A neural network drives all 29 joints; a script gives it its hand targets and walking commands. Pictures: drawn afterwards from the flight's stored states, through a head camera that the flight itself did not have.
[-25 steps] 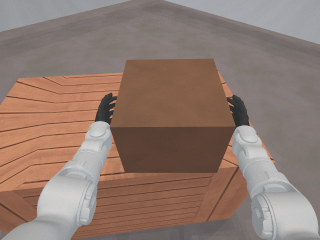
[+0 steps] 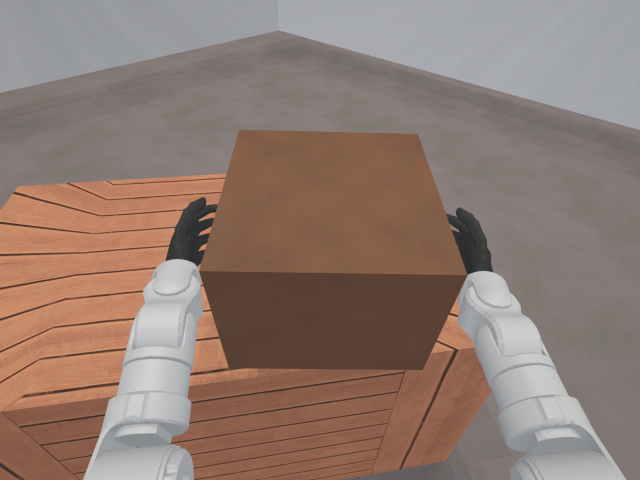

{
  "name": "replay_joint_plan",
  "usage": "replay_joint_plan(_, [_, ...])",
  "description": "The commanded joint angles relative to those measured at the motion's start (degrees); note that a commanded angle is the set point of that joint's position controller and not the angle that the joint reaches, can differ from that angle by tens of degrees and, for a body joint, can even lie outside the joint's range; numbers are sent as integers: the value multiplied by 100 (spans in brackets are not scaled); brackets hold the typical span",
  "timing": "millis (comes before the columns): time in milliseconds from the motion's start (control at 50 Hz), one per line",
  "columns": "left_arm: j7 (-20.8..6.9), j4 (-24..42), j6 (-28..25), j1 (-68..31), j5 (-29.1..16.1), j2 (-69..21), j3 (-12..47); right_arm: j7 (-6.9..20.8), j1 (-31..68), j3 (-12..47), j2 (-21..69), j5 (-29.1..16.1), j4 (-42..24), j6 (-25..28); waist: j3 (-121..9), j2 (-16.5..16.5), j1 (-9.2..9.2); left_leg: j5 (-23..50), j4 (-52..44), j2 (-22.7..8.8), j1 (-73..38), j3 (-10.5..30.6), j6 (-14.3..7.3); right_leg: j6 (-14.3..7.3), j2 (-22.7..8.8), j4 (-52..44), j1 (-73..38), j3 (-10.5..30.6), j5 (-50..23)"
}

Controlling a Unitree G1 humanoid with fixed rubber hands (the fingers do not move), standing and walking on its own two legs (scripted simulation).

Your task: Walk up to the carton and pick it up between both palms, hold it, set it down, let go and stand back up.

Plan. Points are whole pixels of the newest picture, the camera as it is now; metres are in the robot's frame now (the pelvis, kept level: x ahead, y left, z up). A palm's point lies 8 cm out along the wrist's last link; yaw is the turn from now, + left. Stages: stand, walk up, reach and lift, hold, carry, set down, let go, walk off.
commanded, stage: reach and lift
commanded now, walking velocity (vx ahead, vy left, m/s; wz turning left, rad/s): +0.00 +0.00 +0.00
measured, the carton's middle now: (327, 245) +0.44 +0.01 +0.10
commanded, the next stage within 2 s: hold in 1.18 s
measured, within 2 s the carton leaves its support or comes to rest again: neither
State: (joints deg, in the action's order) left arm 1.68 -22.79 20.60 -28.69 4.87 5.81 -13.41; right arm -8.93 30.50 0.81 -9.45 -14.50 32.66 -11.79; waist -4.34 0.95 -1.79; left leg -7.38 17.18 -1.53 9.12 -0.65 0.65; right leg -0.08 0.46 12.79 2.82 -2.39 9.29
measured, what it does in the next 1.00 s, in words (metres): stands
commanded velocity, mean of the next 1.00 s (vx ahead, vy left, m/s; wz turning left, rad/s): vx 0.00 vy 0.00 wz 0.00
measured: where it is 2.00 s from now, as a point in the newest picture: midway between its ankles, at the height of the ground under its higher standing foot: outside the picture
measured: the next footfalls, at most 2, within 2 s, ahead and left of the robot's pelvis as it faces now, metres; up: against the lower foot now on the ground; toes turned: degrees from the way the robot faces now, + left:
none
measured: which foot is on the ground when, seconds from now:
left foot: down 0.00-1.00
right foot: down 0.00-1.00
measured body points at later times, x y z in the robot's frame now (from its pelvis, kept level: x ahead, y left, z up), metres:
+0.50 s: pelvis -0.02 +0.01 +0.00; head -0.06 +0.03 +0.45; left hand +0.37 +0.19 +0.16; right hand +0.36 -0.17 +0.15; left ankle +0.02 +0.12 -0.75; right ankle -0.03 -0.11 -0.75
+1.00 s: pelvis -0.01 +0.00 +0.00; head -0.05 +0.02 +0.45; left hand +0.36 +0.18 +0.16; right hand +0.35 -0.19 +0.15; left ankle +0.02 +0.12 -0.75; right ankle -0.03 -0.11 -0.75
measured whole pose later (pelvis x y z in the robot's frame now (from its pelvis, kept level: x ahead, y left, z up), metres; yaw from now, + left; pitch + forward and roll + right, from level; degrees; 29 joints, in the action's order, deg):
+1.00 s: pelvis -0.01 +0.00 +0.00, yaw -1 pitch -4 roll -1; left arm -0.7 -9.7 31.9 -28.1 11.5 2.6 -15.5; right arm -6.6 30.3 -1.9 -8.6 -11.7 27.3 -16.3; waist -1.5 2.1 -3.5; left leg -6.8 16.9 -1.2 6.4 -0.5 0.4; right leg 0.0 0.5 14.0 1.2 -1.1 9.1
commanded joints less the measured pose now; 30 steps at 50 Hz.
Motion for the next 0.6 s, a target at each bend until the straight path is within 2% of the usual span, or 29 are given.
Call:
replay_joint_plan(0, [-1119, 1694, -6, -3018, -347, -3356, 2598, 564, 3673, 2151, 3649, -162, -2362, 167, -2110, -90, -28, 2206, 268, 458, -1538, 146, 182, 350, 293, 132, -200, 177, -2165])
replay_joint_plan(20, [-1153, 1709, 45, -3039, -360, -3289, 2624, 558, 3666, 2099, 3627, -139, -2400, 143, -2036, -113, -81, 2018, 252, 444, -1515, 133, 188, 346, 253, 90, -174, 210, -2020])
replay_joint_plan(60, [-1184, 1724, 143, -2979, -332, -3346, 2622, 584, 3762, 2074, 3573, -115, -2558, 138, -1881, -167, -71, 1746, 164, 453, -1488, 113, 161, 305, 277, 64, -79, 130, -1667])
replay_joint_plan(80, [-1207, 1536, 177, -3119, -273, -3306, 2549, 608, 3905, 1968, 3543, -7, -2399, 110, -1657, -106, -84, 1332, 71, 439, -1392, 77, 116, 285, 234, -9, 93, 114, -1241])
replay_joint_plan(160, [-1181, 1472, 205, -3477, -384, -3449, 2668, 779, 4270, 1753, 3582, 218, -2408, 189, -1717, -120, -101, 565, -88, 414, -1317, 31, 39, 174, 223, -83, 439, 9, -278])
replay_joint_plan(220, [-1074, 1505, 169, -3767, -504, -3622, 2883, 902, 4561, 1683, 3672, 266, -2383, 263, -2064, -271, -134, 547, -51, 375, -1504, 77, 75, 89, 225, -37, 699, -21, -160])
replay_joint_plan(300, [-994, 1347, 183, -3884, -531, -3581, 2780, 1004, 4803, 1708, 3769, 261, -2247, 263, -2317, -115, -6, 426, -90, 370, -1510, 76, -32, 92, 203, -56, 647, 6, -122])
replay_joint_plan(320, [-1003, 1131, 226, -3978, -469, -3547, 2679, 1027, 4856, 1582, 3699, 356, -2024, 232, -2119, -135, -22, 141, -179, 350, -1422, 55, -49, 79, 182, -91, 710, 0, 153])
replay_joint_plan(360, [-1056, 984, 305, -3902, -320, -3466, 2506, 1055, 4724, 1472, 3655, 446, -1622, 192, -2040, -62, -14, 89, -225, 387, -1454, -10, -104, 109, 163, -114, 708, 18, 192])
replay_joint_plan(400, [-1115, 882, 381, -3796, -188, -3446, 2289, 1082, 4715, 1406, 3619, 468, -1481, 181, -2002, -28, 54, 217, -257, 388, -1416, -28, -108, 126, 173, -110, 512, 11, 65])
replay_joint_plan(480, [-1180, 908, 510, -3628, -72, -3452, 2165, 1064, 4579, 1315, 3514, 379, -1274, 174, -1861, -173, -28, 787, -158, 377, -1653, -58, -21, 131, 218, -98, 329, -8, -408])
replay_joint_plan(520, [-1189, 1330, 572, -3460, -127, -3555, 2313, 1012, 4541, 1471, 3440, 226, -1678, 208, -2183, -206, -96, 1487, 16, 380, -1921, -14, 69, 136, 306, -52, 180, -43, -979])
replay_joint_plan(560, [-1207, 1543, 631, -3393, -113, -3538, 2381, 958, 4464, 1537, 3413, 101, -1821, 192, -2140, -253, -176, 1878, 126, 394, -2041, 15, 149, 139, 311, -50, 84, -51, -1341])
replay_joint_plan(580, [-1191, 1873, 641, -3341, -162, -3550, 2527, 924, 4338, 1693, 3437, -16, -1993, 190, -2335, -304, -187, 2222, 231, 400, -2099, 31, 196, 151, 346, 14, -101, -63, -1663])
